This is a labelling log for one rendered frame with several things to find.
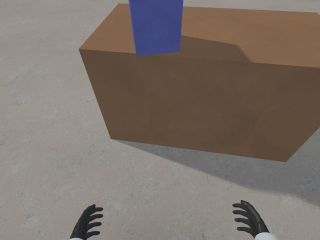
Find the pedestal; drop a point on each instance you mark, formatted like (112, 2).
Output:
(245, 82)

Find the carton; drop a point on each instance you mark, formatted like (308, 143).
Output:
(156, 26)

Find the left robot hand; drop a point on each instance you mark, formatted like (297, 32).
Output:
(82, 226)

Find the right robot hand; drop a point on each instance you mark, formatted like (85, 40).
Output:
(254, 220)

